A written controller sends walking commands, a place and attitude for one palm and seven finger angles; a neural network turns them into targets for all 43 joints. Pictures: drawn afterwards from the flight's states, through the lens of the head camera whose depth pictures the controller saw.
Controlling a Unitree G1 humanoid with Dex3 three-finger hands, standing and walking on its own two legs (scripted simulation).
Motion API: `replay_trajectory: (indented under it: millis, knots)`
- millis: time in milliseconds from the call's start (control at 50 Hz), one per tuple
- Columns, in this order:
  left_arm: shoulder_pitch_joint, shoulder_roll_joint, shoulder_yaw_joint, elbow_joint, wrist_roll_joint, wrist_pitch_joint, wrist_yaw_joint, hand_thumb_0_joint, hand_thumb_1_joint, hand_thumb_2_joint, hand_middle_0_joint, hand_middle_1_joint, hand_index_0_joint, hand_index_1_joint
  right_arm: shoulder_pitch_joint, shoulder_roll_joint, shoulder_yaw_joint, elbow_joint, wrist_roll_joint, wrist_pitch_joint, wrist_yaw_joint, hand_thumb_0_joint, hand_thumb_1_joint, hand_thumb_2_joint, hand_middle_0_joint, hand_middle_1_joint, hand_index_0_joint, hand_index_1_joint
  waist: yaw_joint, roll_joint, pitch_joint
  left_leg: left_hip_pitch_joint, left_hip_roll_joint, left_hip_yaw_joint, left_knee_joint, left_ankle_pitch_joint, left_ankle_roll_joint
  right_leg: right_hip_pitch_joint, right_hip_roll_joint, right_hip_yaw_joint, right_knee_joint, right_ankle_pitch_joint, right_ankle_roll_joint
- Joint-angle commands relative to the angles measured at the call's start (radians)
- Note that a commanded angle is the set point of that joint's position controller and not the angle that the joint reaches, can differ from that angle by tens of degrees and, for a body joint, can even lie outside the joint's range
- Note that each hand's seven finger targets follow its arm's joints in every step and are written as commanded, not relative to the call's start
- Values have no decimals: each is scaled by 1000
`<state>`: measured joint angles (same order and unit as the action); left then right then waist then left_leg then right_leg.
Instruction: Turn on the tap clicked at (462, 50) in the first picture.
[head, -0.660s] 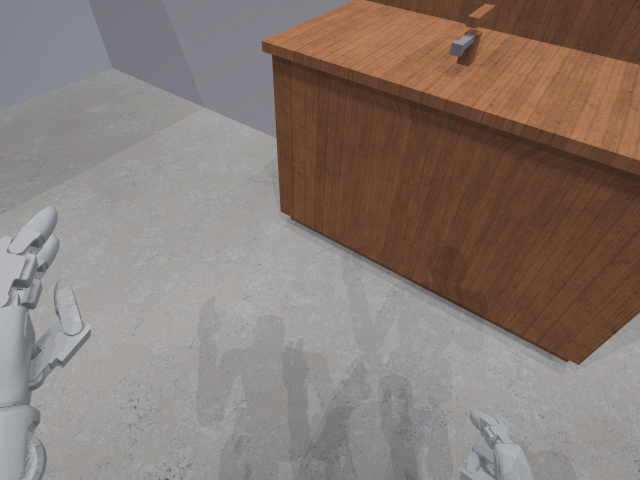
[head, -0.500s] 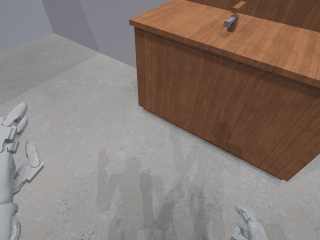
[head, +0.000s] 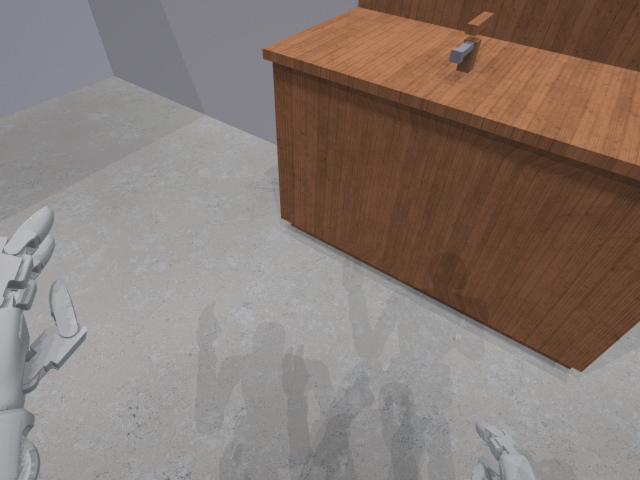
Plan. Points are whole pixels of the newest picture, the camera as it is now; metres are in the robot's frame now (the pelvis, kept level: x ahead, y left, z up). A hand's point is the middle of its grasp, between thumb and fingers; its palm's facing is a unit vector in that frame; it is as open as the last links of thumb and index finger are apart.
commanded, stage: walk to a spot facing it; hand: left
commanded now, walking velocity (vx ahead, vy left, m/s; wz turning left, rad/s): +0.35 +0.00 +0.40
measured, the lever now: (457, 55) +1.07 -0.29 +0.11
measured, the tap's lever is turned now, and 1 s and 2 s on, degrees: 0 0 0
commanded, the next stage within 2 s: none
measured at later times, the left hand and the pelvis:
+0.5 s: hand (128, 253) +0.30 +0.23 +0.17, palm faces +0.41 -0.75 -0.52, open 7.4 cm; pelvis +0.11 -0.02 -0.01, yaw +7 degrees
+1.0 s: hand (94, 189) +0.38 +0.30 +0.18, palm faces +0.68 -0.59 -0.43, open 7.4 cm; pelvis +0.26 +0.00 -0.02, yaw +20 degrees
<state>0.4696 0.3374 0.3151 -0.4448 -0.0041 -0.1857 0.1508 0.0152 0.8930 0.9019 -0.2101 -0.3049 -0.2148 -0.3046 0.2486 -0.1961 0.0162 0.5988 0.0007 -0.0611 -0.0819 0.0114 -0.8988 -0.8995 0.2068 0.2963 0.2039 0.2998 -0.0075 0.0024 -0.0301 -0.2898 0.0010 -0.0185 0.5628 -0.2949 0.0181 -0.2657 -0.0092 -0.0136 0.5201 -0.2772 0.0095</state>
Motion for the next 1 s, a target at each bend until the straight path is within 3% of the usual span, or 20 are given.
replay_trajectory:
  millis: [0,80,140,160,200,240,340,440,460,480,500,560,620,660,840,900,920,940,960,980]
  knots:
    - [-100,166,111,-210,2,-55,29,0,900,900,-200,-300,-200,-300,-114,-122,-46,-148,-7,-46,-17,0,-900,-900,200,300,200,300,-8,22,40,-197,65,-110,-100,-353,60,1,-102,113,-89,-382,-68]
    - [-116,198,140,-220,-1,-77,36,0,900,900,-200,-300,-200,-300,-93,-119,-47,-129,-9,-59,-15,0,-900,-900,200,300,200,300,-6,-48,-27,-228,38,-49,45,-79,54,139,-186,162,-20,-153,-105]
    - [-101,180,122,-211,-3,-77,26,0,900,900,-200,-300,-200,-300,-91,-113,-47,-134,1,-57,-6,0,-900,-900,200,300,200,300,-12,-32,25,-179,32,-21,1,-216,43,24,-211,171,-8,-321,-106]
    - [-114,183,124,-234,-3,-80,24,0,900,900,-200,-300,-200,-300,-87,-121,-44,-133,1,-53,-5,0,-900,-900,200,300,200,300,-23,55,60,-135,54,-92,-75,-229,68,-56,-151,90,84,-322,-78]
    - [-166,170,113,-288,1,-101,21,0,900,900,-200,-300,-200,-300,-84,-134,-48,-123,-3,-63,-5,0,-900,-900,200,300,200,300,-41,341,78,29,259,-548,-264,-97,185,-274,19,-78,433,-243,8]
    - [-198,202,118,-291,18,-120,20,0,900,900,-200,-300,-200,-300,-69,-112,-48,-91,-33,-82,2,0,-900,-900,200,300,200,300,-39,205,55,256,345,-703,-241,293,237,-485,-36,25,592,-317,0]
    - [18,174,134,-296,-12,-101,7,0,900,900,-200,-300,-200,-300,-62,-119,-62,-94,-5,-79,30,0,-900,-900,200,300,200,300,-11,233,-59,323,207,-316,-116,561,183,-341,-13,-66,349,-185,11]
    - [76,193,182,-249,-26,-86,-1,0,900,900,-200,-300,-200,-300,-99,-109,-55,-106,-2,-51,21,0,-900,-900,200,300,200,300,10,171,-128,-2,141,-134,43,463,103,229,22,-163,-67,65,5]
    - [49,214,190,-234,-16,-82,-1,0,900,900,-200,-300,-200,-300,-97,-103,-56,-106,1,-45,18,0,-900,-900,200,300,200,300,14,37,-154,-170,121,-100,192,323,79,417,-96,-41,-81,64,-39]
    - [20,253,223,-212,-8,-80,4,0,900,900,-200,-300,-200,-300,-92,-83,-63,-116,0,-40,16,0,-900,-900,200,300,200,300,13,-213,-202,-369,14,26,486,25,29,548,-344,311,-124,42,-139]
    - [-16,269,253,-196,-23,-84,9,0,900,900,-200,-300,-200,-300,-121,-112,-74,-135,0,-40,11,0,-900,-900,200,300,200,300,19,-270,-180,-475,-13,-4,718,-242,3,484,-502,537,-209,33,-215]
    - [40,238,218,-126,-14,-97,-2,0,900,900,-200,-300,-200,-300,-130,-116,-71,-113,-7,-28,10,0,-900,-900,200,300,200,300,19,-114,25,-476,87,-56,836,-129,-22,196,-447,387,-245,-35,-198]
    - [-77,200,146,-208,0,-110,-11,0,900,900,-200,-300,-200,-300,-158,-100,-52,-110,-10,4,16,0,-900,-900,200,300,200,300,-3,-86,68,-449,117,1,782,-38,-45,98,-381,73,-258,102,-143]
    - [-139,196,122,-235,1,-101,-2,0,900,900,-200,-300,-200,-300,-149,-112,-60,-112,-15,-2,18,0,-900,-900,200,300,200,300,-5,-90,77,-388,139,39,648,32,-44,56,-357,-33,-265,133,-122]
    - [-43,227,193,-358,-11,-71,54,0,900,900,-200,-300,-200,-300,-111,-75,-75,-197,-8,-16,5,0,-900,-900,200,300,200,300,52,-144,-7,-234,56,277,151,5,-24,261,-354,-175,-87,620,-118]
    - [-53,233,199,-378,-23,-71,68,0,900,900,-200,-300,-200,-300,-74,-72,-80,-206,-4,-15,-3,0,-900,-900,200,300,200,300,-12,-96,-163,81,-63,365,-44,114,-4,198,-305,-266,296,795,-46]
    - [-29,204,173,-356,-26,-78,64,0,900,900,-200,-300,-200,-300,-59,-84,-84,-207,-1,-18,-7,0,-900,-900,200,300,200,300,-41,13,-217,299,-5,244,-84,188,32,46,-271,-270,537,640,-1]
    - [-37,217,191,-385,-39,-92,62,0,900,900,-200,-300,-200,-300,-82,-101,-81,-212,-5,-21,-3,0,-900,-900,200,300,200,300,-31,236,-258,459,253,-177,-94,504,184,-189,-111,-217,824,-15,52]
    - [-66,249,210,-404,-36,-100,59,0,900,900,-200,-300,-200,-300,-83,-101,-65,-220,5,-34,14,0,-900,-900,200,300,200,300,-11,295,-256,551,465,-551,-114,806,318,-416,-36,-80,964,-415,48]
    - [-143,298,225,-376,-20,-91,42,0,900,900,-200,-300,-200,-300,-96,-123,-71,-206,12,-36,35,0,-900,-900,200,300,200,300,-34,127,-159,453,470,-565,-153,699,314,-482,-73,22,986,-391,29]
